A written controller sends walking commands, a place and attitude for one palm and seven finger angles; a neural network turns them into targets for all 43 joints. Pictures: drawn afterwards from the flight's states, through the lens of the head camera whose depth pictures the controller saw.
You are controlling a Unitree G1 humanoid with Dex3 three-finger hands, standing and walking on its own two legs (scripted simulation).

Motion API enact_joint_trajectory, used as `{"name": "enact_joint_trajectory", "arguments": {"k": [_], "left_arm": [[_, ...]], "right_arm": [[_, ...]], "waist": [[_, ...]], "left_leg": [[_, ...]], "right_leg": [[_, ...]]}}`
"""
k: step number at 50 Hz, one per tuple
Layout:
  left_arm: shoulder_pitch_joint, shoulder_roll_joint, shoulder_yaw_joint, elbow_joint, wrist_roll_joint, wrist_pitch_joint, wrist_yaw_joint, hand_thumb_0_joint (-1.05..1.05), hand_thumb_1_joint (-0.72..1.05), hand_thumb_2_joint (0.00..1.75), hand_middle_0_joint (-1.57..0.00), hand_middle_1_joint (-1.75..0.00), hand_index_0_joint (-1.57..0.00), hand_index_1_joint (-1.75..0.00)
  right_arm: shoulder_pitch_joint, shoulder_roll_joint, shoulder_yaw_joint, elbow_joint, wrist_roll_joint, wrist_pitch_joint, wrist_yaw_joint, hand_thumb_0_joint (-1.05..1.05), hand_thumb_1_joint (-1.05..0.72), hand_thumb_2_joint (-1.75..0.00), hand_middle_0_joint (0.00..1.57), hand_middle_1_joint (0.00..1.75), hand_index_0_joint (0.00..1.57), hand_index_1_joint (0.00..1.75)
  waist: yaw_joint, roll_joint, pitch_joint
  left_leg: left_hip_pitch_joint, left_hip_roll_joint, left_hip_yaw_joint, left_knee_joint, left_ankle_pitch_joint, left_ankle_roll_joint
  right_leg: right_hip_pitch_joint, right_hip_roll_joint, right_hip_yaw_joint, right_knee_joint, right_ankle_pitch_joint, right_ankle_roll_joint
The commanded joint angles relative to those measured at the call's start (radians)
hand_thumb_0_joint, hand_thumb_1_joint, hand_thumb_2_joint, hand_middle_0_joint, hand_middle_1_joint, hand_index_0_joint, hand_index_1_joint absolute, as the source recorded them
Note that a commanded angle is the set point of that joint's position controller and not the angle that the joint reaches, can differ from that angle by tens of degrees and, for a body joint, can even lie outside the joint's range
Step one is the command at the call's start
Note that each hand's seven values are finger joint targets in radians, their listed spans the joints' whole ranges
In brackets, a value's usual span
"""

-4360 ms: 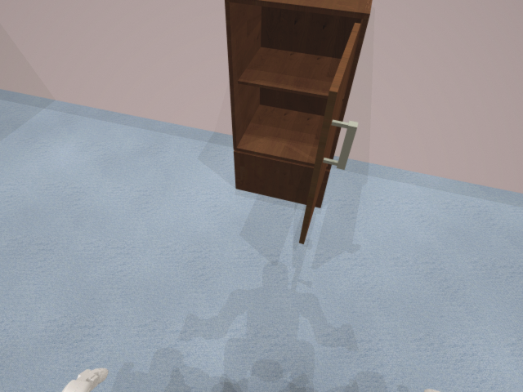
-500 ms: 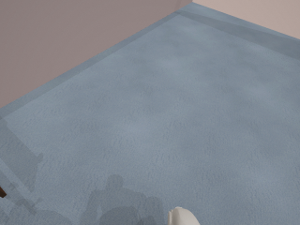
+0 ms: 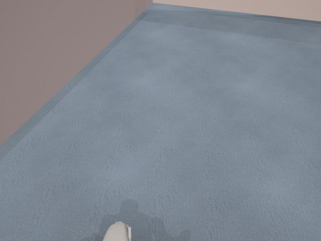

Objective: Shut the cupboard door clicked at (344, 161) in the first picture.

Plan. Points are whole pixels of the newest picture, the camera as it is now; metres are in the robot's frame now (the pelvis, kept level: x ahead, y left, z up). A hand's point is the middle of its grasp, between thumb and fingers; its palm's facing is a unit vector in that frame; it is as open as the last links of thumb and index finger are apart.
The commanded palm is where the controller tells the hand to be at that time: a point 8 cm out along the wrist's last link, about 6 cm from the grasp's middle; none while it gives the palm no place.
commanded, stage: walk around to get in front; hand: left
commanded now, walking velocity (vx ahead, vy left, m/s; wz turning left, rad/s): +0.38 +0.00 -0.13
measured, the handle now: out of the picture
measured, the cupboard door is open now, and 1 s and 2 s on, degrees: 87 87 87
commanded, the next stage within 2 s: walk to a spot facing it in 1.74 s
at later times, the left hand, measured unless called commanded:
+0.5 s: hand (90, 213) +0.23 +0.24 -0.18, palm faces -0.03 -0.99 -0.14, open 7.4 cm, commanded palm none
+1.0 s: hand (132, 132) +0.54 +0.14 -0.16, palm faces -0.11 -0.97 -0.21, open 7.1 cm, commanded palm none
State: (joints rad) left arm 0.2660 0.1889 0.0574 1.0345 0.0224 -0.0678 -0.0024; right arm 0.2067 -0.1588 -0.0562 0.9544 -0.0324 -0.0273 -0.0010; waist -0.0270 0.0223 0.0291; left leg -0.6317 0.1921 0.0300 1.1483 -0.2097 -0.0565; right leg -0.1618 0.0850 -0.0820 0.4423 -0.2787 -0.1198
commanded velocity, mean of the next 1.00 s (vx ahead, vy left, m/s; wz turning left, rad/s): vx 0.38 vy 0.00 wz -0.09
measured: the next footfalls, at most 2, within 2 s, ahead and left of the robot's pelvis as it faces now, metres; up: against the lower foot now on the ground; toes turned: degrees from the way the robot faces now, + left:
left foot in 0.26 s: +0.27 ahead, +0.14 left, +0.00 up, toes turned +6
right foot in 0.82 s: +0.46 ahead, -0.13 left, +0.00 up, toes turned -20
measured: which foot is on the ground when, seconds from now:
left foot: up 0.00-0.24, down 0.26-0.84, up 0.86-1.00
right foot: down 0.00-0.26, up 0.28-0.80, down 0.82-1.00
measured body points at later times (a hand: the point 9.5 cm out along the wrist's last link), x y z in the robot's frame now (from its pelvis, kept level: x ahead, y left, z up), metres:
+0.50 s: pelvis +0.22 +0.07 +0.00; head +0.22 +0.09 +0.45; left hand +0.24 +0.29 -0.16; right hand +0.23 -0.18 -0.13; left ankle +0.23 +0.13 -0.74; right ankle +0.21 -0.09 -0.64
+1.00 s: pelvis +0.42 -0.03 +0.00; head +0.43 -0.04 +0.45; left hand +0.55 +0.19 -0.14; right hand +0.33 -0.22 -0.16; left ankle +0.40 +0.12 -0.64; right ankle +0.42 -0.11 -0.74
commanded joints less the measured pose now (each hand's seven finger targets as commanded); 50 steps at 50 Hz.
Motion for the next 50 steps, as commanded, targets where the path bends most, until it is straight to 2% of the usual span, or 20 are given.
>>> {"name": "enact_joint_trajectory", "arguments": {"k": [1,8,10,11,12,13,14,16,18,21,24,35,37,39,40,41,42,43,46,50], "left_arm": [[0.124,0.08,0.01,-0.012,-0.006,-0.03,0.009,0.0,0.9,0.9,-0.2,-0.3,-0.2,-0.3],[0.224,0.099,0.008,0.023,-0.001,-0.026,0.028,0.0,0.9,0.9,-0.2,-0.3,-0.2,-0.3],[0.208,0.115,0.01,0.027,-0.004,-0.026,0.029,0.0,0.9,0.9,-0.2,-0.3,-0.2,-0.3],[0.191,0.122,0.011,0.029,-0.007,-0.027,0.029,0.0,0.9,0.9,-0.2,-0.3,-0.2,-0.3],[0.173,0.112,0.015,0.025,-0.011,-0.028,0.03,0.0,0.9,0.9,-0.2,-0.3,-0.2,-0.3],[0.208,0.063,0.014,0.011,-0.024,-0.027,0.022,0.0,0.9,0.9,-0.2,-0.3,-0.2,-0.3],[0.222,0.046,0.001,-0.004,-0.026,-0.032,0.015,0.0,0.9,0.9,-0.2,-0.3,-0.2,-0.3],[0.128,0.057,0.012,0.008,-0.009,-0.014,0.015,0.0,0.9,0.9,-0.2,-0.3,-0.2,-0.3],[0.097,0.015,0.015,0.012,0.005,0.01,-0.006,0.0,0.9,0.9,-0.2,-0.3,-0.2,-0.3],[0.166,-0.035,0.015,0.028,0.01,0.049,-0.007,0.0,0.9,0.9,-0.2,-0.3,-0.2,-0.3],[0.139,-0.033,0.023,0.01,0.013,0.063,-0.013,0.0,0.9,0.9,-0.2,-0.3,-0.2,-0.3],[-0.214,-0.019,0.009,-0.098,0.008,0.04,-0.026,0.0,0.9,0.9,-0.2,-0.3,-0.2,-0.3],[-0.197,-0.007,0.01,-0.096,0.008,0.03,-0.024,0.0,0.9,0.9,-0.2,-0.3,-0.2,-0.3],[-0.044,0.019,0.02,-0.045,0.011,0.018,-0.02,0.0,0.9,0.9,-0.2,-0.3,-0.2,-0.3],[0.111,0.067,0.032,0.007,0.016,0.006,-0.014,0.0,0.9,0.9,-0.2,-0.3,-0.2,-0.3],[0.244,0.169,0.059,0.044,0.02,-0.006,0.0,0.0,0.9,0.9,-0.2,-0.3,-0.2,-0.3],[0.315,0.249,0.072,0.06,-0.001,-0.004,0.011,0.0,0.9,0.9,-0.2,-0.3,-0.2,-0.3],[0.26,0.239,0.071,0.054,-0.011,0.005,0.016,0.0,0.9,0.9,-0.2,-0.3,-0.2,-0.3],[0.066,0.1,0.028,0.012,-0.008,-0.006,0.016,0.0,0.9,0.9,-0.2,-0.3,-0.2,-0.3],[0.063,0.02,0.012,0.017,0.006,-0.026,0.019,0.0,0.9,0.9,-0.2,-0.3,-0.2,-0.3]], "right_arm": [[0.02,-0.059,-0.002,-0.031,0.001,-0.007,0.012,0.0,-0.9,-0.9,0.2,0.3,0.2,0.3],[-0.195,-0.046,0.008,-0.086,0.007,-0.031,0.031,0.0,-0.9,-0.9,0.2,0.3,0.2,0.3],[-0.124,-0.062,0.001,-0.061,0.007,-0.039,0.021,0.0,-0.9,-0.9,0.2,0.3,0.2,0.3],[-0.017,-0.08,-0.005,-0.026,0.004,-0.042,0.011,0.0,-0.9,-0.9,0.2,0.3,0.2,0.3],[0.148,-0.13,-0.02,0.022,0.0,-0.049,0.003,0.0,-0.9,-0.9,0.2,0.3,0.2,0.3],[0.293,-0.239,-0.046,0.057,-0.015,-0.055,-0.008,0.0,-0.9,-0.9,0.2,0.3,0.2,0.3],[0.349,-0.276,-0.049,0.076,-0.002,-0.046,-0.01,0.0,-0.9,-0.9,0.2,0.3,0.2,0.3],[0.187,-0.179,-0.027,0.054,0.014,-0.044,-0.015,0.0,-0.9,-0.9,0.2,0.3,0.2,0.3],[0.114,-0.087,-0.001,0.044,0.01,-0.052,-0.017,0.0,-0.9,-0.9,0.2,0.3,0.2,0.3],[0.104,-0.067,0.003,0.057,0.014,-0.062,-0.02,0.0,-0.9,-0.9,0.2,0.3,0.2,0.3],[0.128,-0.072,-0.005,0.059,0.014,-0.068,-0.021,0.0,-0.9,-0.9,0.2,0.3,0.2,0.3],[0.341,-0.103,-0.011,0.154,0.0,-0.057,-0.019,0.0,-0.9,-0.9,0.2,0.3,0.2,0.3],[0.337,-0.106,-0.011,0.162,-0.002,-0.052,-0.018,0.0,-0.9,-0.9,0.2,0.3,0.2,0.3],[0.309,-0.114,-0.01,0.162,0.005,-0.049,-0.019,0.0,-0.9,-0.9,0.2,0.3,0.2,0.3],[0.289,-0.111,-0.011,0.159,0.012,-0.051,-0.013,0.0,-0.9,-0.9,0.2,0.3,0.2,0.3],[0.308,-0.063,-0.002,0.137,0.025,-0.054,-0.002,0.0,-0.9,-0.9,0.2,0.3,0.2,0.3],[0.292,-0.041,0.007,0.096,0.027,-0.048,-0.002,0.0,-0.9,-0.9,0.2,0.3,0.2,0.3],[0.211,-0.059,-0.005,0.084,0.025,-0.04,-0.006,0.0,-0.9,-0.9,0.2,0.3,0.2,0.3],[0.149,-0.023,-0.009,0.09,0.014,-0.027,-0.002,0.0,-0.9,-0.9,0.2,0.3,0.2,0.3],[0.216,0.021,-0.011,0.111,0.003,0.005,0.004,0.0,-0.9,-0.9,0.2,0.3,0.2,0.3]], "waist": [[0.031,-0.161,0.044],[0.095,-0.115,0.047],[0.049,-0.108,0.005],[-0.004,-0.114,-0.043],[-0.074,-0.054,-0.12],[-0.106,0.159,-0.261],[-0.093,0.267,-0.293],[-0.048,0.126,-0.085],[0.003,0.045,0.08],[0.058,0.091,0.087],[0.063,0.085,0.092],[-0.044,0.089,0.099],[-0.027,0.095,0.078],[0.053,0.062,-0.002],[0.125,0.01,-0.103],[0.168,-0.191,-0.219],[0.159,-0.309,-0.262],[0.157,-0.175,-0.173],[0.069,-0.069,0.009],[0.002,-0.121,0.057]], "left_leg": [[-0.047,-0.018,0.034,-0.116,0.063,-0.013],[0.035,-0.088,0.095,-0.459,0.012,0.025],[0.184,-0.143,0.132,-0.543,-0.006,0.049],[0.32,-0.17,0.144,-0.603,0.025,0.063],[0.576,-0.126,0.082,-0.66,0.131,0.085],[0.865,0.138,-0.227,-0.666,0.249,0.179],[0.954,0.325,-0.457,-0.779,0.331,0.27],[0.664,0.261,-0.336,-0.893,0.011,0.231],[0.424,0.183,-0.187,-0.953,-0.06,0.176],[0.312,0.115,-0.031,-0.996,-0.099,0.145],[0.341,0.098,0.018,-1.031,-0.08,0.154],[0.639,0.136,0.091,-0.942,0.247,0.193],[0.641,0.142,0.099,-0.879,0.336,0.183],[0.614,0.107,0.158,-0.682,0.526,0.149],[0.513,0.069,0.192,-0.486,0.495,0.113],[0.243,-0.017,0.237,-0.207,0.169,0.069],[0.032,-0.139,0.148,0.067,-0.354,0.044],[-0.032,-0.1,0.029,0.178,-0.33,0.068],[0.008,-0.008,-0.009,0.139,-0.114,0.058],[0.058,-0.01,0.027,0.002,-0.031,0.027]], "right_leg": [[0.014,-0.244,0.19,-0.175,0.482,-0.05],[0.192,-0.283,0.23,-0.108,0.669,-0.045],[0.195,-0.276,0.212,-0.009,0.833,-0.032],[0.173,-0.253,0.187,0.105,0.891,-0.011],[0.044,-0.224,0.163,0.301,0.77,0.024],[-0.211,-0.105,0.07,0.587,0.341,0.074],[-0.386,-0.034,0.066,0.863,-0.252,0.083],[-0.451,-0.14,0.126,0.928,-0.143,0.081],[-0.41,-0.187,0.121,0.88,-0.039,0.095],[-0.367,-0.192,0.096,0.821,0.043,0.111],[-0.444,-0.21,0.088,0.775,0.143,0.133],[-0.453,-0.189,-0.043,0.242,0.09,0.128],[-0.361,-0.16,-0.061,0.174,0.047,0.106],[-0.125,-0.104,-0.104,0.076,0.08,0.082],[0.116,-0.129,-0.061,0.046,0.127,0.059],[0.39,-0.366,0.211,0.002,0.069,-0.013],[0.482,-0.558,0.568,-0.113,0.132,-0.106],[0.393,-0.56,0.518,-0.161,0.087,-0.113],[0.043,-0.457,0.282,-0.222,0.044,-0.028],[-0.073,-0.374,0.07,-0.257,0.192,0.003]]}}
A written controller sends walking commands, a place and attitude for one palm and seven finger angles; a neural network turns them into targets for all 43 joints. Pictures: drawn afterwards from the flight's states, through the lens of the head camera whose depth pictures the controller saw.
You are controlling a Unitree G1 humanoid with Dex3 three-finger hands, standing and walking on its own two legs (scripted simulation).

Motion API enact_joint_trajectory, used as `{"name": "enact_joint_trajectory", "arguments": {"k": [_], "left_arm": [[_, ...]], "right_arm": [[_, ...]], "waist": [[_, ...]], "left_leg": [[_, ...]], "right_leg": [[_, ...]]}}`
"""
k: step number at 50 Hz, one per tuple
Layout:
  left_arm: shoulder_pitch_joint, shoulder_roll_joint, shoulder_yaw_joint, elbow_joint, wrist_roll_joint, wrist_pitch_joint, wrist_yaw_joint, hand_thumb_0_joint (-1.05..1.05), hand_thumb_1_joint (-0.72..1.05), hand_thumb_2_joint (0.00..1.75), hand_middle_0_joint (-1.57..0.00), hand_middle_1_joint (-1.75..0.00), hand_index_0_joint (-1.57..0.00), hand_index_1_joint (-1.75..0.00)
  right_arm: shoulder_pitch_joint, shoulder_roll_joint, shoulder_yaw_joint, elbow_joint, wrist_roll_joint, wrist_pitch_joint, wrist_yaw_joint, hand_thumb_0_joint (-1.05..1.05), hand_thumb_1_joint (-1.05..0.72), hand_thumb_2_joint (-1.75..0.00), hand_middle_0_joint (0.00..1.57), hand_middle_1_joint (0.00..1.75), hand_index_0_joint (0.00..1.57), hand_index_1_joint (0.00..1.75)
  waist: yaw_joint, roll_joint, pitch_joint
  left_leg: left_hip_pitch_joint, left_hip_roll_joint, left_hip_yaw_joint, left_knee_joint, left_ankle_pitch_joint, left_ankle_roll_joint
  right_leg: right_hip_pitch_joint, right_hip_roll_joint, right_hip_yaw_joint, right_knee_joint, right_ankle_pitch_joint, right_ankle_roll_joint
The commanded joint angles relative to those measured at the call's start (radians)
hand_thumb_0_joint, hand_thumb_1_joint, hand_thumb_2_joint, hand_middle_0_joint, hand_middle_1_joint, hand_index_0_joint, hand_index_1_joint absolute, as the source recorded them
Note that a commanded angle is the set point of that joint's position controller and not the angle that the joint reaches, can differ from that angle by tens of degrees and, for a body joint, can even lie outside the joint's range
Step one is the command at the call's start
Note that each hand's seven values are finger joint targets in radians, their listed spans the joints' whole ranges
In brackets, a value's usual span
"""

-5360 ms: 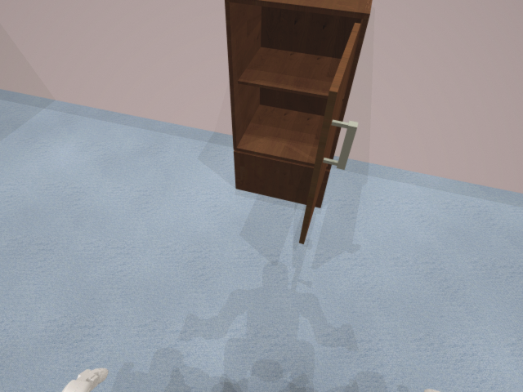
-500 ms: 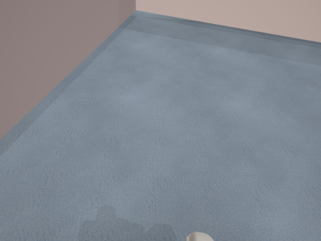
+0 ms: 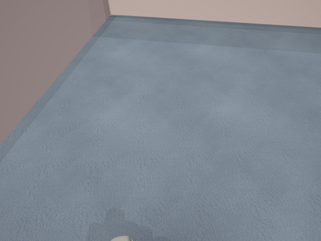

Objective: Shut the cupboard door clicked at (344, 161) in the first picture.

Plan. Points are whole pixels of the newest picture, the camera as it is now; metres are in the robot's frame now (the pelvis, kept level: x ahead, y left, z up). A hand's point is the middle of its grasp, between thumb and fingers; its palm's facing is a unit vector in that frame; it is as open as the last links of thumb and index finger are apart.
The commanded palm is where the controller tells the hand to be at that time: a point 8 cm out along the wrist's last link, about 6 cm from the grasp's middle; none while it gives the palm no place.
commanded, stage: walk around to get in front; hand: left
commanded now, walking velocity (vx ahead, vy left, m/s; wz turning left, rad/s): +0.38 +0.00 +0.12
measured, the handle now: out of the picture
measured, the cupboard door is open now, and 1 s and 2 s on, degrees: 87 87 87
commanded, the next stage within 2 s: walk to a spot facing it in 0.74 s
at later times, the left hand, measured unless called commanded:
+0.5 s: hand (80, 229) +0.19 +0.25 -0.18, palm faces +0.09 -0.99 -0.15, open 7.4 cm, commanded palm none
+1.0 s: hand (126, 140) +0.51 +0.16 -0.16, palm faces -0.05 -0.98 -0.19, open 7.3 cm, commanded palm none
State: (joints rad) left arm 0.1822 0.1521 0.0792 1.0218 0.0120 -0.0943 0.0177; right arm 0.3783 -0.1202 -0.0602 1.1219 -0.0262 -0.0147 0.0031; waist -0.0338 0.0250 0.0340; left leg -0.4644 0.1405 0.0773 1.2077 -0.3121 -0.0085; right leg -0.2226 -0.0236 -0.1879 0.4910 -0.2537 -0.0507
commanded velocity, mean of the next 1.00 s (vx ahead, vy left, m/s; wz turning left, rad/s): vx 0.29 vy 0.00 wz -0.01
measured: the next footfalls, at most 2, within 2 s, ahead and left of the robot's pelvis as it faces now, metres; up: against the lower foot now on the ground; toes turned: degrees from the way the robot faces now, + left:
left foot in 0.30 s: +0.28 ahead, +0.16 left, +0.00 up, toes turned +14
right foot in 0.88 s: +0.47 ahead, -0.10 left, +0.00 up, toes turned -15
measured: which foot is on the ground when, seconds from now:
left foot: up 0.00-0.28, down 0.30-0.88, up 0.90-1.00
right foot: down 0.00-0.30, up 0.32-0.86, down 0.88-1.00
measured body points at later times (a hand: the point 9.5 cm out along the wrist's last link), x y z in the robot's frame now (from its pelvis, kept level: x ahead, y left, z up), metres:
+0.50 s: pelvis +0.21 +0.08 +0.00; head +0.22 +0.10 +0.45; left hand +0.19 +0.31 -0.16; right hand +0.26 -0.16 -0.14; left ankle +0.24 +0.15 -0.74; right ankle +0.19 -0.07 -0.64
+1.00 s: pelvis +0.39 +0.00 -0.01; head +0.41 -0.02 +0.44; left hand +0.51 +0.21 -0.14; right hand +0.30 -0.20 -0.17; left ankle +0.31 +0.14 -0.65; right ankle +0.43 -0.09 -0.74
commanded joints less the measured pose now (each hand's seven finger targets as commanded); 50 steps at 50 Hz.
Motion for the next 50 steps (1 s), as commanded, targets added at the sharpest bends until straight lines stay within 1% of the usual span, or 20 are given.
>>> {"name": "enact_joint_trajectory", "arguments": {"k": [1,10,12,13,14,15,16,19,22,25,32,38,40,42,43,44,45,46,48,50], "left_arm": [[0.148,0.064,-0.012,0.028,0.016,-0.002,-0.001,0.0,0.9,0.9,-0.2,-0.3,-0.2,-0.3],[0.199,0.145,-0.007,0.058,0.016,-0.001,0.001,0.0,0.9,0.9,-0.2,-0.3,-0.2,-0.3],[0.203,0.163,-0.004,0.065,0.016,0.004,0.0,0.0,0.9,0.9,-0.2,-0.3,-0.2,-0.3],[0.19,0.165,-0.002,0.064,0.013,0.007,0.0,0.0,0.9,0.9,-0.2,-0.3,-0.2,-0.3],[0.207,0.138,-0.004,0.054,0.006,0.01,-0.006,0.0,0.9,0.9,-0.2,-0.3,-0.2,-0.3],[0.251,0.073,-0.014,0.033,-0.008,0.015,-0.019,0.0,0.9,0.9,-0.2,-0.3,-0.2,-0.3],[0.187,0.106,-0.015,0.004,-0.001,0.014,-0.018,0.0,0.9,0.9,-0.2,-0.3,-0.2,-0.3],[0.106,0.079,-0.007,0.024,0.01,0.028,-0.032,0.0,0.9,0.9,-0.2,-0.3,-0.2,-0.3],[0.191,0.03,-0.01,0.057,0.018,0.059,-0.033,0.0,0.9,0.9,-0.2,-0.3,-0.2,-0.3],[0.175,0.019,-0.002,0.041,0.023,0.084,-0.029,0.0,0.9,0.9,-0.2,-0.3,-0.2,-0.3],[-0.005,0.029,0.002,-0.038,0.019,0.091,-0.04,0.0,0.9,0.9,-0.2,-0.3,-0.2,-0.3],[-0.102,0.018,-0.004,-0.078,0.015,0.076,-0.04,0.0,0.9,0.9,-0.2,-0.3,-0.2,-0.3],[-0.063,0.027,-0.003,-0.069,0.019,0.064,-0.039,0.0,0.9,0.9,-0.2,-0.3,-0.2,-0.3],[0.146,0.073,0.007,0.001,0.024,0.046,-0.03,0.0,0.9,0.9,-0.2,-0.3,-0.2,-0.3],[0.272,0.15,0.024,0.043,0.029,0.026,-0.019,0.0,0.9,0.9,-0.2,-0.3,-0.2,-0.3],[0.357,0.261,0.045,0.064,0.018,0.018,-0.008,0.0,0.9,0.9,-0.2,-0.3,-0.2,-0.3],[0.338,0.263,0.041,0.056,0.002,0.022,-0.001,0.0,0.9,0.9,-0.2,-0.3,-0.2,-0.3],[0.253,0.225,0.032,0.047,0.007,0.021,0.003,0.0,0.9,0.9,-0.2,-0.3,-0.2,-0.3],[0.134,0.146,0.001,0.02,0.004,0.02,0.007,0.0,0.9,0.9,-0.2,-0.3,-0.2,-0.3],[0.078,0.091,-0.02,0.008,0.006,0.02,0.01,0.0,0.9,0.9,-0.2,-0.3,-0.2,-0.3]], "right_arm": [[0.022,-0.023,-0.008,-0.07,-0.003,-0.005,0.004,0.0,-0.9,-0.9,0.2,0.3,0.2,0.3],[-0.224,-0.076,-0.003,-0.176,0.003,-0.03,0.039,0.0,-0.9,-0.9,0.2,0.3,0.2,0.3],[-0.167,-0.105,-0.013,-0.167,0.0,-0.039,0.032,0.0,-0.9,-0.9,0.2,0.3,0.2,0.3],[-0.049,-0.132,-0.022,-0.13,-0.005,-0.045,0.026,0.0,-0.9,-0.9,0.2,0.3,0.2,0.3],[0.114,-0.211,-0.039,-0.089,-0.015,-0.051,0.014,0.0,-0.9,-0.9,0.2,0.3,0.2,0.3],[0.216,-0.335,-0.069,-0.064,-0.021,-0.055,0.003,0.0,-0.9,-0.9,0.2,0.3,0.2,0.3],[0.218,-0.337,-0.06,-0.06,-0.004,-0.046,-0.008,0.0,-0.9,-0.9,0.2,0.3,0.2,0.3],[-0.014,-0.196,-0.025,-0.118,0.0,-0.058,-0.019,0.0,-0.9,-0.9,0.2,0.3,0.2,0.3],[-0.053,-0.143,-0.011,-0.106,0.006,-0.076,-0.024,0.0,-0.9,-0.9,0.2,0.3,0.2,0.3],[-0.031,-0.123,-0.013,-0.096,0.007,-0.078,-0.026,0.0,-0.9,-0.9,0.2,0.3,0.2,0.3],[0.056,-0.128,-0.016,-0.053,0.006,-0.076,-0.025,0.0,-0.9,-0.9,0.2,0.3,0.2,0.3],[0.106,-0.139,-0.016,-0.017,-0.007,-0.062,-0.02,0.0,-0.9,-0.9,0.2,0.3,0.2,0.3],[0.102,-0.147,-0.017,-0.014,-0.008,-0.056,-0.02,0.0,-0.9,-0.9,0.2,0.3,0.2,0.3],[0.086,-0.147,-0.015,-0.011,0.001,-0.053,-0.018,0.0,-0.9,-0.9,0.2,0.3,0.2,0.3],[0.097,-0.108,-0.007,-0.018,0.012,-0.056,-0.009,0.0,-0.9,-0.9,0.2,0.3,0.2,0.3],[0.123,-0.045,0.01,-0.048,0.022,-0.055,-0.01,0.0,-0.9,-0.9,0.2,0.3,0.2,0.3],[0.068,-0.085,0.002,-0.065,0.028,-0.04,-0.019,0.0,-0.9,-0.9,0.2,0.3,0.2,0.3],[0.05,-0.054,0.002,-0.06,0.028,-0.038,-0.02,0.0,-0.9,-0.9,0.2,0.3,0.2,0.3],[0.006,-0.046,0.003,-0.051,0.02,-0.022,-0.021,0.0,-0.9,-0.9,0.2,0.3,0.2,0.3],[0.033,-0.026,0.004,-0.039,0.015,0.007,-0.02,0.0,-0.9,-0.9,0.2,0.3,0.2,0.3]], "waist": [[0.008,-0.134,0.055],[0.048,-0.135,0.099],[0.015,-0.07,0.068],[-0.043,-0.009,0.012],[-0.099,0.127,-0.104],[-0.106,0.408,-0.2],[-0.111,0.342,-0.204],[-0.028,0.091,-0.005],[0.037,0.069,-0.006],[0.047,0.047,0.023],[0.014,0.045,0.105],[-0.015,0.064,0.129],[0.003,0.074,0.087],[0.098,-0.004,-0.029],[0.145,-0.136,-0.14],[0.139,-0.349,-0.255],[0.141,-0.218,-0.251],[0.113,-0.176,-0.203],[0.069,-0.092,-0.075],[0.023,-0.097,-0.005]], "left_leg": [[-0.124,0.041,-0.017,-0.095,0.09,-0.026],[-0.057,0.008,0.053,-0.529,0.142,-0.001],[0.081,-0.03,0.081,-0.587,0.101,0.018],[0.255,-0.061,0.092,-0.64,0.138,0.026],[0.479,0.013,-0.035,-0.713,0.123,0.063],[0.67,0.274,-0.417,-0.848,0.124,0.151],[0.665,0.334,-0.518,-0.936,0.082,0.195],[0.351,0.253,-0.293,-0.991,0.017,0.123],[0.261,0.181,-0.106,-1.015,0.107,0.087],[0.263,0.178,-0.059,-1.064,0.101,0.107],[0.37,0.199,0.012,-1.097,0.111,0.145],[0.415,0.222,0.082,-1.013,0.249,0.135],[0.433,0.213,0.114,-0.917,0.377,0.118],[0.381,0.145,0.18,-0.635,0.534,0.069],[0.175,0.077,0.201,-0.387,0.354,0.026],[-0.053,-0.074,0.153,-0.09,-0.262,-0.023],[-0.06,-0.058,0.0,0.03,-0.298,-0.006],[-0.086,-0.03,-0.036,0.079,-0.225,-0.008],[-0.072,0.01,-0.066,0.064,-0.106,-0.017],[-0.02,0.011,-0.058,0.004,-0.05,-0.029]], "right_leg": [[0.0,-0.261,0.156,-0.311,0.183,-0.071],[0.132,-0.277,0.116,-0.268,0.236,-0.063],[0.126,-0.28,0.103,-0.146,0.34,-0.057],[0.077,-0.245,0.056,0.011,0.406,-0.036],[-0.025,-0.157,0.001,0.27,0.322,0.008],[-0.279,-0.002,-0.025,0.611,-0.203,0.057],[-0.369,0.001,0.115,0.784,-0.319,0.039],[-0.393,-0.119,0.18,0.839,-0.078,0.042],[-0.311,-0.12,0.179,0.766,0.015,0.059],[-0.366,-0.126,0.183,0.715,0.076,0.076],[-0.462,-0.14,0.143,0.448,0.13,0.086],[-0.347,-0.094,0.081,0.197,0.061,0.054],[-0.241,-0.054,0.045,0.129,0.036,0.034],[0.054,-0.002,0.015,0.006,0.104,0.014],[0.314,-0.166,0.193,-0.015,0.216,-0.031],[0.499,-0.434,0.54,-0.077,0.509,-0.137],[0.424,-0.459,0.499,-0.121,0.61,-0.171],[0.358,-0.432,0.413,-0.124,0.605,-0.156],[0.153,-0.39,0.276,-0.159,0.603,-0.092],[0.0,-0.351,0.15,-0.207,0.566,-0.06]]}}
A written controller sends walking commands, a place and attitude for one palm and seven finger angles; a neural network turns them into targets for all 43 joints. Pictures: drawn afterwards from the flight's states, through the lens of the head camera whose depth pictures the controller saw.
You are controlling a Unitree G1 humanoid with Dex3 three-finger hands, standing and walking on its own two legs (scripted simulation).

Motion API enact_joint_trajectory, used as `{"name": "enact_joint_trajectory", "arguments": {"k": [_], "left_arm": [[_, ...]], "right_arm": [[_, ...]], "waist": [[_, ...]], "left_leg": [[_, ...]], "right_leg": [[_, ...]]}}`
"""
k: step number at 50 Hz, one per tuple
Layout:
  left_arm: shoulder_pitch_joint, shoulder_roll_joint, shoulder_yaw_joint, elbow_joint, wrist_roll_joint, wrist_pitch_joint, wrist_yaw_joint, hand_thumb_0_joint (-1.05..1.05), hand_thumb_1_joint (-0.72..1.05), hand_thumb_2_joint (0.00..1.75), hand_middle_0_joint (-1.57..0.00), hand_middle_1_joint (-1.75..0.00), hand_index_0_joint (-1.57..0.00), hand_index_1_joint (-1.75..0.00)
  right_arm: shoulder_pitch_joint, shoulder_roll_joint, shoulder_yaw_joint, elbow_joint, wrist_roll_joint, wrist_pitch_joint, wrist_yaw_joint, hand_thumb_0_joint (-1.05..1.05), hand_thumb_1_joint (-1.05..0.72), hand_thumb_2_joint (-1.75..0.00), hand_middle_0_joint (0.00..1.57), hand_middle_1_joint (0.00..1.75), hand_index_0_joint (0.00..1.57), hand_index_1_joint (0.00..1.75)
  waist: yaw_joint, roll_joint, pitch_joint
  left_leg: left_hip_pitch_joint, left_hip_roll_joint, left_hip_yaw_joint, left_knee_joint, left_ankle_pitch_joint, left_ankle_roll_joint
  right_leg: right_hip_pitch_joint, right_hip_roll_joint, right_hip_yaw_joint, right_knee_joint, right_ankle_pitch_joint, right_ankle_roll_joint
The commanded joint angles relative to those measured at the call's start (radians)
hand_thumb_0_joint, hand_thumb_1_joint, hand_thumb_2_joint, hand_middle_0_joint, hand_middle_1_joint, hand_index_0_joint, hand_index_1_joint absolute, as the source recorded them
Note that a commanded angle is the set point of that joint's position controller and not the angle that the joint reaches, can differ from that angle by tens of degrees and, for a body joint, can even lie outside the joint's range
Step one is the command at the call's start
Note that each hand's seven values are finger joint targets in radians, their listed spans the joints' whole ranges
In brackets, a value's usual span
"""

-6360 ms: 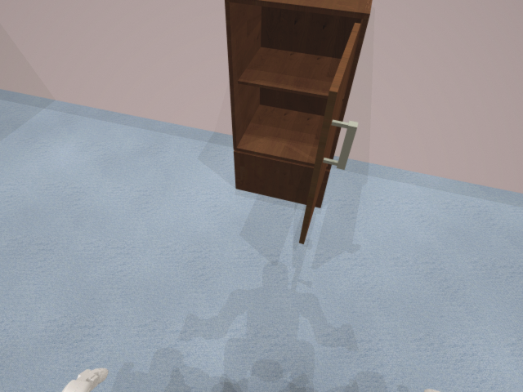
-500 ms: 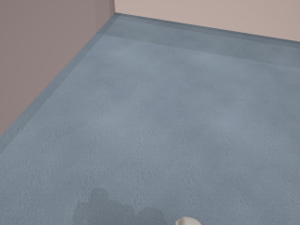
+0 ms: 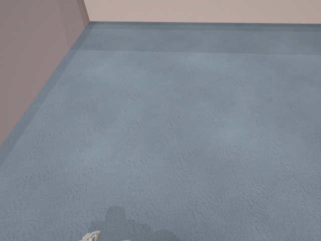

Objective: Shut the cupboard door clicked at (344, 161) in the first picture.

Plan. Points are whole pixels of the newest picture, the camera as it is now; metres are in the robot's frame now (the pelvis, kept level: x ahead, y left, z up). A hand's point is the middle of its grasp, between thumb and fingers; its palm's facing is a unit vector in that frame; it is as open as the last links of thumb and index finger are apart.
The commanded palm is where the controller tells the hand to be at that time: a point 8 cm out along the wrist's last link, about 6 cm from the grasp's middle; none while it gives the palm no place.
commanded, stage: walk to a spot facing it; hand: left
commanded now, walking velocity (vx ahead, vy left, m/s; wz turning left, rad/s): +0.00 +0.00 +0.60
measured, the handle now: out of the picture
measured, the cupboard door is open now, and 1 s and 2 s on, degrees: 87 87 87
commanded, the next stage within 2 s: none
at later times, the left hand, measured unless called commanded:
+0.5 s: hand out of the picture +0.05 +0.26 -0.18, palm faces +0.32 -0.92 -0.21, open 7.4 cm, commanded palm none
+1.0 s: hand out of the picture +0.01 +0.18 -0.13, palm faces +0.54 -0.78 -0.30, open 7.4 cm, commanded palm none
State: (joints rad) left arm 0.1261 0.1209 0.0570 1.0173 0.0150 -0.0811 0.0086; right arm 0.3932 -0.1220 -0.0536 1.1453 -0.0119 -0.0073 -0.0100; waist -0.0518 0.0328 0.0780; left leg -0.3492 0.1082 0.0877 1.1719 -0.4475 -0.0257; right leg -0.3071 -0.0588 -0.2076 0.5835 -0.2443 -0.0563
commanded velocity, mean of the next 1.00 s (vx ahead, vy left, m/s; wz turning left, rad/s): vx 0.00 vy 0.00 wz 0.60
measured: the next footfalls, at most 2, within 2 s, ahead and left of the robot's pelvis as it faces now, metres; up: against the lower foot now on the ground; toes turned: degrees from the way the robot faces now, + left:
left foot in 0.34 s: +0.12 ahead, +0.15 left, +0.00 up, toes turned +21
right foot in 0.84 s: +0.12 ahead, -0.11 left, +0.00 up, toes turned +27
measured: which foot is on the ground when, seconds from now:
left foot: up 0.00-0.32, down 0.34-0.84, up 0.86-1.00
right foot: down 0.00-0.34, up 0.36-0.82, down 0.84-1.00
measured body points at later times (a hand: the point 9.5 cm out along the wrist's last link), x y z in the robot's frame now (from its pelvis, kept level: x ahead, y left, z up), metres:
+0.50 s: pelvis +0.04 +0.04 +0.00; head +0.08 +0.08 +0.45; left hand +0.03 +0.31 -0.16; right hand +0.20 -0.18 -0.13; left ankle +0.08 +0.13 -0.73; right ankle +0.05 -0.11 -0.65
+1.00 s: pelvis +0.04 -0.03 +0.01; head +0.07 -0.05 +0.46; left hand -0.02 +0.22 -0.11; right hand +0.23 -0.23 -0.15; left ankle -0.02 +0.10 -0.64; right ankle +0.08 -0.13 -0.73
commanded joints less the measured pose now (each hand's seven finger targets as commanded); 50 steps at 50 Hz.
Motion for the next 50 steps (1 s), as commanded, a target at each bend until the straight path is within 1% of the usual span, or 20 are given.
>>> {"name": "enact_joint_trajectory", "arguments": {"k": [1,4,12,15,16,17,18,22,24,29,35,38,40,41,42,43,44,45,47,50], "left_arm": [[0.114,0.118,-0.001,0.005,0.004,0.011,0.021,0.0,0.9,0.9,-0.2,-0.3,-0.2,-0.3],[0.072,0.12,0.007,-0.031,0.008,0.022,0.026,0.0,0.9,0.9,-0.2,-0.3,-0.2,-0.3],[0.086,0.212,0.04,-0.061,0.016,0.061,0.026,0.0,0.9,0.9,-0.2,-0.3,-0.2,-0.3],[0.085,0.235,0.051,-0.08,0.006,0.075,0.02,0.0,0.9,0.9,-0.2,-0.3,-0.2,-0.3],[0.088,0.214,0.051,-0.099,-0.001,0.082,0.015,0.0,0.9,0.9,-0.2,-0.3,-0.2,-0.3],[0.066,0.154,0.034,-0.155,-0.009,0.086,0.007,0.0,0.9,0.9,-0.2,-0.3,-0.2,-0.3],[0.006,0.171,0.029,-0.185,0.002,0.094,0.012,0.0,0.9,0.9,-0.2,-0.3,-0.2,-0.3],[0.026,0.175,0.044,-0.147,0.007,0.099,0.001,0.0,0.9,0.9,-0.2,-0.3,-0.2,-0.3],[0.066,0.175,0.044,-0.136,0.004,0.107,0.002,0.0,0.9,0.9,-0.2,-0.3,-0.2,-0.3],[0.039,0.177,0.044,-0.159,0.003,0.115,0.01,0.0,0.9,0.9,-0.2,-0.3,-0.2,-0.3],[0.014,0.174,0.039,-0.197,-0.003,0.112,0.017,0.0,0.9,0.9,-0.2,-0.3,-0.2,-0.3],[0.057,0.174,0.036,-0.2,-0.009,0.108,0.02,0.0,0.9,0.9,-0.2,-0.3,-0.2,-0.3],[0.148,0.189,0.043,-0.179,-0.013,0.104,0.022,0.0,0.9,0.9,-0.2,-0.3,-0.2,-0.3],[0.203,0.223,0.052,-0.171,-0.008,0.098,0.026,0.0,0.9,0.9,-0.2,-0.3,-0.2,-0.3],[0.208,0.326,0.07,-0.182,0.013,0.088,0.034,0.0,0.9,0.9,-0.2,-0.3,-0.2,-0.3],[0.124,0.363,0.061,-0.213,0.011,0.096,0.037,0.0,0.9,0.9,-0.2,-0.3,-0.2,-0.3],[0.033,0.313,0.05,-0.243,0.006,0.091,0.041,0.0,0.9,0.9,-0.2,-0.3,-0.2,-0.3],[-0.034,0.272,0.044,-0.25,0.002,0.081,0.04,0.0,0.9,0.9,-0.2,-0.3,-0.2,-0.3],[-0.059,0.23,0.025,-0.252,0.002,0.077,0.034,0.0,0.9,0.9,-0.2,-0.3,-0.2,-0.3],[0.045,0.236,0.025,-0.22,0.005,0.068,0.03,0.0,0.9,0.9,-0.2,-0.3,-0.2,-0.3]], "right_arm": [[0.029,-0.025,-0.004,-0.064,0.0,0.012,-0.005,0.0,-0.9,-0.9,0.2,0.3,0.2,0.3],[0.021,-0.033,-0.011,-0.088,-0.007,0.036,0.006,0.0,-0.9,-0.9,0.2,0.3,0.2,0.3],[-0.186,-0.095,-0.02,-0.222,-0.007,0.032,0.032,0.0,-0.9,-0.9,0.2,0.3,0.2,0.3],[-0.126,-0.145,-0.033,-0.231,-0.014,0.026,0.031,0.0,-0.9,-0.9,0.2,0.3,0.2,0.3],[-0.063,-0.215,-0.051,-0.227,-0.018,0.018,0.028,0.0,-0.9,-0.9,0.2,0.3,0.2,0.3],[-0.011,-0.324,-0.073,-0.236,-0.018,0.012,0.02,0.0,-0.9,-0.9,0.2,0.3,0.2,0.3],[0.021,-0.342,-0.074,-0.218,-0.012,0.019,0.01,0.0,-0.9,-0.9,0.2,0.3,0.2,0.3],[-0.181,-0.268,-0.05,-0.281,-0.009,0.007,-0.006,0.0,-0.9,-0.9,0.2,0.3,0.2,0.3],[-0.203,-0.271,-0.051,-0.294,-0.008,0.005,-0.005,0.0,-0.9,-0.9,0.2,0.3,0.2,0.3],[-0.176,-0.275,-0.06,-0.287,-0.009,0.014,0.001,0.0,-0.9,-0.9,0.2,0.3,0.2,0.3],[-0.161,-0.296,-0.075,-0.284,-0.014,0.03,0.007,0.0,-0.9,-0.9,0.2,0.3,0.2,0.3],[-0.182,-0.297,-0.08,-0.297,-0.016,0.039,0.011,0.0,-0.9,-0.9,0.2,0.3,0.2,0.3],[-0.226,-0.29,-0.084,-0.313,-0.012,0.046,0.015,0.0,-0.9,-0.9,0.2,0.3,0.2,0.3],[-0.245,-0.263,-0.083,-0.324,-0.006,0.05,0.019,0.0,-0.9,-0.9,0.2,0.3,0.2,0.3],[-0.233,-0.185,-0.074,-0.342,0.004,0.054,0.024,0.0,-0.9,-0.9,0.2,0.3,0.2,0.3],[-0.251,-0.205,-0.077,-0.355,-0.007,0.05,0.02,0.0,-0.9,-0.9,0.2,0.3,0.2,0.3],[-0.24,-0.246,-0.083,-0.341,-0.016,0.056,0.028,0.0,-0.9,-0.9,0.2,0.3,0.2,0.3],[-0.213,-0.233,-0.084,-0.312,-0.019,0.068,0.032,0.0,-0.9,-0.9,0.2,0.3,0.2,0.3],[-0.166,-0.212,-0.079,-0.283,-0.015,0.073,0.042,0.0,-0.9,-0.9,0.2,0.3,0.2,0.3],[-0.19,-0.197,-0.066,-0.285,-0.011,0.07,0.044,0.0,-0.9,-0.9,0.2,0.3,0.2,0.3]], "waist": [[0.025,-0.113,-0.044],[0.006,-0.146,-0.047],[0.064,-0.169,-0.052],[0.024,-0.075,-0.122],[-0.011,0.108,-0.163],[-0.031,0.397,-0.159],[-0.049,0.267,-0.189],[0.03,0.127,-0.157],[0.039,0.068,-0.176],[0.022,0.061,-0.145],[0.007,0.11,-0.148],[0.023,0.139,-0.17],[0.068,0.118,-0.181],[0.096,0.057,-0.187],[0.107,-0.24,-0.159],[0.097,-0.338,-0.09],[0.054,-0.215,-0.047],[0.016,-0.247,-0.013],[-0.015,-0.161,0.011],[0.031,-0.187,-0.03]], "left_leg": [[-0.123,0.038,-0.061,0.01,0.093,-0.02],[-0.124,0.032,-0.034,-0.058,0.127,-0.033],[-0.104,0.016,0.021,-0.397,0.09,-0.02],[0.067,-0.033,0.05,-0.603,0.239,-0.008],[0.198,0.048,-0.102,-0.716,0.458,0.041],[0.311,0.3,-0.449,-0.804,0.834,0.179],[0.304,0.358,-0.487,-0.809,0.848,0.257],[0.196,0.183,-0.32,-0.831,0.55,0.173],[0.176,0.146,-0.291,-0.847,0.481,0.166],[0.158,0.135,-0.37,-0.893,0.316,0.187],[0.155,0.119,-0.472,-0.875,0.296,0.203],[0.108,0.086,-0.502,-0.856,0.331,0.187],[0.005,0.032,-0.475,-0.835,0.266,0.134],[-0.106,-0.031,-0.423,-0.756,0.175,0.078],[-0.322,-0.165,-0.254,-0.488,0.001,-0.007],[-0.361,-0.19,-0.155,-0.23,-0.099,-0.032],[-0.288,-0.132,-0.199,-0.085,-0.033,-0.014],[-0.266,-0.115,-0.19,-0.026,0.023,-0.02],[-0.258,-0.098,-0.136,0.062,0.101,-0.04],[-0.279,-0.087,-0.095,0.01,0.109,-0.064]], "right_leg": [[0.055,-0.306,0.132,-0.309,0.524,-0.053],[0.03,-0.298,0.056,-0.326,0.41,-0.056],[0.152,-0.349,0.028,-0.206,0.31,-0.056],[0.143,-0.308,-0.032,0.001,0.295,0.002],[0.021,-0.233,-0.059,0.186,0.144,0.062],[-0.244,-0.081,-0.047,0.438,-0.401,0.152],[-0.276,-0.057,0.098,0.574,-0.462,0.143],[-0.287,-0.072,0.185,0.643,-0.167,0.146],[-0.243,-0.057,0.191,0.607,-0.126,0.151],[-0.219,-0.039,0.202,0.469,-0.14,0.156],[-0.149,0.005,0.204,0.286,-0.206,0.143],[-0.027,0.039,0.198,0.132,-0.201,0.126],[0.15,0.052,0.171,-0.077,-0.098,0.109],[0.281,-0.005,0.207,-0.242,-0.058,0.083],[0.371,-0.273,0.488,-0.407,-0.217,-0.008],[0.19,-0.455,0.614,-0.432,-0.205,-0.087],[0.031,-0.418,0.511,-0.428,-0.201,-0.086],[-0.012,-0.339,0.435,-0.417,-0.147,-0.054],[0.01,-0.259,0.275,-0.333,0.068,-0.031],[0.165,-0.248,0.192,-0.273,0.23,-0.032]]}}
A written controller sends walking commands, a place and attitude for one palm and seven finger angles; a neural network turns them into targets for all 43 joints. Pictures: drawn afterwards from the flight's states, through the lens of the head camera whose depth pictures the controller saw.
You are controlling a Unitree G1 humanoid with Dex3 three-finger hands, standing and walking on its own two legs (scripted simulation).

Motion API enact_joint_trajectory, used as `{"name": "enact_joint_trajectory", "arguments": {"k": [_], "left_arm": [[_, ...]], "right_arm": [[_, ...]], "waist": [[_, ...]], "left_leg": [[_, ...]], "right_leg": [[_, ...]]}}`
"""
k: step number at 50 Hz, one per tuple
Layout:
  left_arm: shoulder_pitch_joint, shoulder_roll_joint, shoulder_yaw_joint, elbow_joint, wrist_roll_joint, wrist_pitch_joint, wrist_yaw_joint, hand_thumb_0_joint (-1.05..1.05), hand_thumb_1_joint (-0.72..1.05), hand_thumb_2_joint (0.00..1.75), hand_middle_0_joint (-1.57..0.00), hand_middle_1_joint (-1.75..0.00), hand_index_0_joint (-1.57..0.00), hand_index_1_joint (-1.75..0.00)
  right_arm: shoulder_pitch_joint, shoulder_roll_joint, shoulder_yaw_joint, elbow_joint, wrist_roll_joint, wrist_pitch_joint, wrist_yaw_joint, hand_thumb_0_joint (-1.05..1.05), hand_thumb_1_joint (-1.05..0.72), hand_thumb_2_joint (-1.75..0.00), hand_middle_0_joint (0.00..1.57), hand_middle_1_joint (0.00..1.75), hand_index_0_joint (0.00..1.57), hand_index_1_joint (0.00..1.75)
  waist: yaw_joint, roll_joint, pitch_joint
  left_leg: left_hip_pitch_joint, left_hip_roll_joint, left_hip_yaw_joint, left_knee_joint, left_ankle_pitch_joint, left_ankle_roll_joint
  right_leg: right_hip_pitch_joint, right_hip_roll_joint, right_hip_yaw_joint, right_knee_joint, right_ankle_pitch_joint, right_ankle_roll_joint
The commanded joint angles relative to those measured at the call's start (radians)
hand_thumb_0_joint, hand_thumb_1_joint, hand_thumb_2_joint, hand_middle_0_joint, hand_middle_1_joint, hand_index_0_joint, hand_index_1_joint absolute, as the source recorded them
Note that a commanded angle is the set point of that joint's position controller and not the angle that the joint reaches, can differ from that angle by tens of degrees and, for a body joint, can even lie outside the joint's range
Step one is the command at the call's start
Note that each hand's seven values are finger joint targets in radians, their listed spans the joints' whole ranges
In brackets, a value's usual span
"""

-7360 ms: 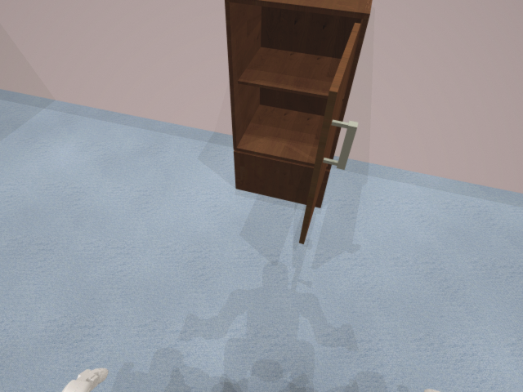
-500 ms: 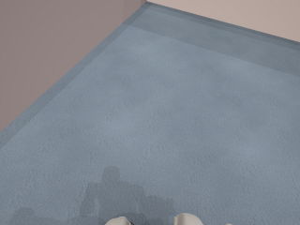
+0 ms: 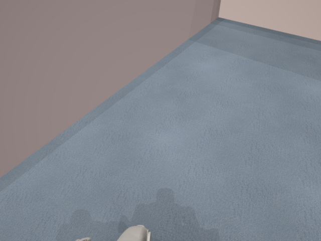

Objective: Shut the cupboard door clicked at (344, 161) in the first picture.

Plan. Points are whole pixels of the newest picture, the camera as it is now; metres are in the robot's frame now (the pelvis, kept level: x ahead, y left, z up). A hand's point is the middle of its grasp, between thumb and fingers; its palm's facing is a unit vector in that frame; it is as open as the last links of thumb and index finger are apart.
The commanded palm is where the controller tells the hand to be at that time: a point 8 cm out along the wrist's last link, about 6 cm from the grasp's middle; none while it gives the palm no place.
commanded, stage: walk to a spot facing it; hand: left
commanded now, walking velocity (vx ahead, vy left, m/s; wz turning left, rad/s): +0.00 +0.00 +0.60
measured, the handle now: out of the picture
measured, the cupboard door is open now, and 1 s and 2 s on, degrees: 87 87 87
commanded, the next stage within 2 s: none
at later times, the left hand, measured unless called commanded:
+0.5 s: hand out of the picture -0.05 +0.28 -0.17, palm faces +0.35 -0.90 -0.26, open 7.4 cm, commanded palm none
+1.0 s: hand out of the picture -0.07 +0.20 -0.14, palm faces +0.55 -0.78 -0.30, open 7.4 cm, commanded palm none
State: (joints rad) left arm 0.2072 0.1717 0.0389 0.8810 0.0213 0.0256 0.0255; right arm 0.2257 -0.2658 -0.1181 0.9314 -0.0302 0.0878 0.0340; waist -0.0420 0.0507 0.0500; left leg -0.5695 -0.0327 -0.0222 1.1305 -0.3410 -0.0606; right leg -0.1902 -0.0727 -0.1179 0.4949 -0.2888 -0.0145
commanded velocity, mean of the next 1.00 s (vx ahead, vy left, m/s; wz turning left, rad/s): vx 0.00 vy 0.00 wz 0.60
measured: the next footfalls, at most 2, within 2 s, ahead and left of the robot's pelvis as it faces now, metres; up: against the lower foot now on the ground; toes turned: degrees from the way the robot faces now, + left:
left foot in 0.30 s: -0.02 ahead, +0.15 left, +0.00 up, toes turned +18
right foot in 0.78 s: +0.05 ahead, -0.08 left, +0.00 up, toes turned +26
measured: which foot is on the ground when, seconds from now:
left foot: up 0.00-0.28, down 0.30-0.78, up 0.80-1.00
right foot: down 0.00-0.30, up 0.32-0.76, down 0.78-1.00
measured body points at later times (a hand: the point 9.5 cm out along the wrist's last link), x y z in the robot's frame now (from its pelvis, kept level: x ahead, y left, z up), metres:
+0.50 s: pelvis -0.04 +0.05 +0.00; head -0.01 +0.08 +0.44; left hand -0.06 +0.33 -0.15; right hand +0.16 -0.16 -0.13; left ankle -0.05 +0.14 -0.74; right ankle -0.01 -0.11 -0.66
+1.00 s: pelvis -0.04 -0.02 +0.00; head +0.00 -0.03 +0.45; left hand -0.10 +0.24 -0.11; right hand +0.14 -0.22 -0.16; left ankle -0.14 +0.11 -0.64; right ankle +0.01 -0.10 -0.74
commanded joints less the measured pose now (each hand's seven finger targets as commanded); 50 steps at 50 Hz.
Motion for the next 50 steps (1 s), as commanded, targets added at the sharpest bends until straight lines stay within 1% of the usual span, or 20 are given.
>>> {"name": "enact_joint_trajectory", "arguments": {"k": [1,9,11,13,14,15,16,17,18,21,24,32,35,37,38,39,40,42,44,50], "left_arm": [[-0.007,0.196,0.046,-0.071,-0.001,-0.038,0.013,0.0,0.9,0.9,-0.2,-0.3,-0.2,-0.3],[0.086,0.265,0.067,-0.029,0.011,-0.024,0.005,0.0,0.9,0.9,-0.2,-0.3,-0.2,-0.3],[0.075,0.274,0.072,-0.024,0.01,-0.02,0.003,0.0,0.9,0.9,-0.2,-0.3,-0.2,-0.3],[0.057,0.267,0.074,-0.021,0.0,-0.014,-0.001,0.0,0.9,0.9,-0.2,-0.3,-0.2,-0.3],[0.054,0.243,0.071,-0.035,-0.009,-0.009,-0.004,0.0,0.9,0.9,-0.2,-0.3,-0.2,-0.3],[0.015,0.173,0.056,-0.082,-0.015,-0.007,-0.013,0.0,0.9,0.9,-0.2,-0.3,-0.2,-0.3],[-0.062,0.164,0.042,-0.112,-0.005,0.002,-0.008,0.0,0.9,0.9,-0.2,-0.3,-0.2,-0.3],[-0.079,0.175,0.044,-0.111,-0.003,0.01,-0.004,0.0,0.9,0.9,-0.2,-0.3,-0.2,-0.3],[-0.089,0.164,0.051,-0.094,-0.002,0.011,-0.003,0.0,0.9,0.9,-0.2,-0.3,-0.2,-0.3],[-0.041,0.179,0.059,-0.056,-0.004,0.011,-0.017,0.0,0.9,0.9,-0.2,-0.3,-0.2,-0.3],[-0.036,0.18,0.057,-0.053,-0.004,0.011,-0.015,0.0,0.9,0.9,-0.2,-0.3,-0.2,-0.3],[-0.105,0.162,0.048,-0.106,-0.01,0.004,-0.005,0.0,0.9,0.9,-0.2,-0.3,-0.2,-0.3],[-0.047,0.154,0.046,-0.1,-0.019,-0.004,-0.002,0.0,0.9,0.9,-0.2,-0.3,-0.2,-0.3],[0.022,0.178,0.053,-0.085,-0.019,-0.016,0.002,0.0,0.9,0.9,-0.2,-0.3,-0.2,-0.3],[0.061,0.228,0.064,-0.081,-0.01,-0.027,0.008,0.0,0.9,0.9,-0.2,-0.3,-0.2,-0.3],[0.062,0.327,0.082,-0.09,0.007,-0.031,0.014,0.0,0.9,0.9,-0.2,-0.3,-0.2,-0.3],[0.044,0.324,0.071,-0.104,-0.002,-0.022,0.017,0.0,0.9,0.9,-0.2,-0.3,-0.2,-0.3],[-0.088,0.243,0.06,-0.13,-0.006,-0.023,0.018,0.0,0.9,0.9,-0.2,-0.3,-0.2,-0.3],[-0.126,0.197,0.04,-0.132,-0.006,-0.031,0.01,0.0,0.9,0.9,-0.2,-0.3,-0.2,-0.3],[0.005,0.214,0.046,-0.083,0.0,-0.033,0.012,0.0,0.9,0.9,-0.2,-0.3,-0.2,-0.3]], "right_arm": [[-0.044,-0.052,0.001,-0.077,0.008,-0.024,-0.001,0.0,-0.9,-0.9,0.2,0.3,0.2,0.3],[-0.153,-0.04,0.03,-0.111,0.02,-0.039,-0.002,0.0,-0.9,-0.9,0.2,0.3,0.2,0.3],[-0.127,-0.045,0.031,-0.106,0.022,-0.047,-0.005,0.0,-0.9,-0.9,0.2,0.3,0.2,0.3],[-0.065,-0.074,0.024,-0.096,0.018,-0.056,-0.007,0.0,-0.9,-0.9,0.2,0.3,0.2,0.3],[-0.004,-0.136,0.008,-0.081,0.015,-0.066,-0.009,0.0,-0.9,-0.9,0.2,0.3,0.2,0.3],[0.062,-0.256,-0.023,-0.076,0.011,-0.074,-0.017,0.0,-0.9,-0.9,0.2,0.3,0.2,0.3],[0.129,-0.287,-0.028,-0.045,0.019,-0.065,-0.025,0.0,-0.9,-0.9,0.2,0.3,0.2,0.3],[0.109,-0.259,-0.018,-0.041,0.016,-0.064,-0.03,0.0,-0.9,-0.9,0.2,0.3,0.2,0.3],[0.053,-0.224,-0.011,-0.055,0.012,-0.068,-0.04,0.0,-0.9,-0.9,0.2,0.3,0.2,0.3],[-0.079,-0.169,0.014,-0.098,0.011,-0.072,-0.045,0.0,-0.9,-0.9,0.2,0.3,0.2,0.3],[-0.064,-0.17,0.011,-0.103,0.013,-0.074,-0.043,0.0,-0.9,-0.9,0.2,0.3,0.2,0.3],[-0.021,-0.18,-0.002,-0.097,0.005,-0.062,-0.038,0.0,-0.9,-0.9,0.2,0.3,0.2,0.3],[-0.053,-0.182,-0.008,-0.108,0.004,-0.057,-0.036,0.0,-0.9,-0.9,0.2,0.3,0.2,0.3],[-0.076,-0.164,-0.008,-0.117,0.013,-0.055,-0.033,0.0,-0.9,-0.9,0.2,0.3,0.2,0.3],[-0.058,-0.11,-0.002,-0.122,0.022,-0.055,-0.028,0.0,-0.9,-0.9,0.2,0.3,0.2,0.3],[-0.049,-0.045,0.008,-0.146,0.025,-0.056,-0.027,0.0,-0.9,-0.9,0.2,0.3,0.2,0.3],[-0.077,-0.114,-0.005,-0.148,0.012,-0.051,-0.027,0.0,-0.9,-0.9,0.2,0.3,0.2,0.3],[-0.031,-0.1,-0.013,-0.104,0.007,-0.032,-0.016,0.0,-0.9,-0.9,0.2,0.3,0.2,0.3],[0.006,-0.087,-0.005,-0.066,0.005,-0.023,-0.003,0.0,-0.9,-0.9,0.2,0.3,0.2,0.3],[-0.064,-0.07,0.006,-0.073,0.01,-0.017,0.001,0.0,-0.9,-0.9,0.2,0.3,0.2,0.3]], "waist": [[0.037,-0.214,-0.015],[0.103,-0.287,-0.074],[0.089,-0.296,-0.102],[0.049,-0.247,-0.133],[0.01,-0.101,-0.178],[-0.04,0.233,-0.19],[-0.066,0.213,-0.194],[-0.05,0.137,-0.165],[-0.038,0.191,-0.119],[0.025,0.138,-0.062],[0.022,0.078,-0.085],[0.001,0.1,-0.092],[0.027,0.103,-0.113],[0.069,0.06,-0.128],[0.086,-0.077,-0.154],[0.095,-0.393,-0.133],[0.093,-0.292,-0.106],[0.021,-0.233,-0.049],[-0.005,-0.195,-0.006],[0.054,-0.224,-0.01]], "left_leg": [[-0.058,0.061,0.026,0.019,-0.01,-0.035],[0.117,0.057,0.119,-0.346,-0.117,-0.018],[0.184,0.045,0.139,-0.454,-0.083,-0.004],[0.338,0.043,0.136,-0.657,0.083,0.013],[0.527,0.114,0.045,-0.748,0.26,0.043],[0.687,0.392,-0.321,-0.762,0.656,0.168],[0.66,0.468,-0.354,-0.738,0.872,0.265],[0.596,0.438,-0.272,-0.74,0.749,0.268],[0.525,0.374,-0.271,-0.755,0.668,0.253],[0.434,0.257,-0.187,-0.777,0.556,0.2],[0.44,0.243,-0.203,-0.789,0.493,0.205],[0.425,0.243,-0.362,-0.773,0.412,0.242],[0.347,0.211,-0.39,-0.732,0.444,0.222],[0.226,0.156,-0.371,-0.659,0.363,0.168],[0.079,0.082,-0.303,-0.544,0.163,0.106],[-0.103,-0.074,-0.073,-0.273,-0.204,0.013],[-0.049,-0.021,-0.09,-0.081,-0.255,0.019],[-0.019,0.017,-0.091,0.061,-0.132,0.016],[-0.017,0.039,-0.038,0.132,-0.018,-0.007],[-0.022,0.072,0.02,0.01,-0.022,-0.037]], "right_leg": [[0.085,-0.247,0.094,-0.176,0.293,-0.08],[0.158,-0.308,0.038,-0.074,0.523,-0.1],[0.163,-0.308,0.016,-0.026,0.548,-0.083],[0.094,-0.285,-0.041,0.083,0.48,-0.024],[-0.052,-0.247,-0.076,0.242,0.339,0.028],[-0.376,-0.096,-0.094,0.464,-0.241,0.113],[-0.433,-0.069,0.019,0.595,-0.39,0.112],[-0.418,-0.087,0.064,0.645,-0.331,0.102],[-0.426,-0.084,0.083,0.666,-0.275,0.104],[-0.376,-0.055,0.102,0.673,-0.119,0.11],[-0.348,-0.036,0.106,0.615,-0.094,0.12],[-0.277,0.015,0.127,0.369,-0.153,0.111],[-0.121,0.057,0.107,0.189,-0.119,0.096],[0.071,0.051,0.101,-0.04,0.048,0.087],[0.232,-0.087,0.224,-0.19,0.041,0.053],[0.272,-0.381,0.523,-0.261,0.055,-0.066],[0.087,-0.445,0.509,-0.259,0.08,-0.134],[-0.02,-0.328,0.372,-0.264,0.014,-0.103],[-0.03,-0.237,0.188,-0.216,0.131,-0.072],[0.073,-0.264,0.103,-0.197,0.217,-0.089]]}}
